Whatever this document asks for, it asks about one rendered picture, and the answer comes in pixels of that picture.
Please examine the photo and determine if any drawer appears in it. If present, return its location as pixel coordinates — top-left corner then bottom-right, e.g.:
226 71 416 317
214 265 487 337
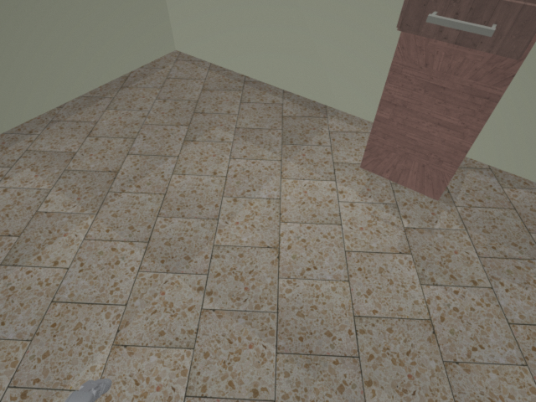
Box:
396 0 536 60

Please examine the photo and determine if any handle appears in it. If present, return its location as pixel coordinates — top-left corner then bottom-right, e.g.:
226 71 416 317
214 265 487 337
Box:
426 11 497 37
427 41 484 62

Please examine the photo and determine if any left robot hand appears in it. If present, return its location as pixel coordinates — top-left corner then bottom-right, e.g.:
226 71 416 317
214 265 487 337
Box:
65 379 111 402

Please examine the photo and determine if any cabinet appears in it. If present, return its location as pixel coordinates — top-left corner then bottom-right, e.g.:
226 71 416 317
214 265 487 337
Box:
360 31 536 201

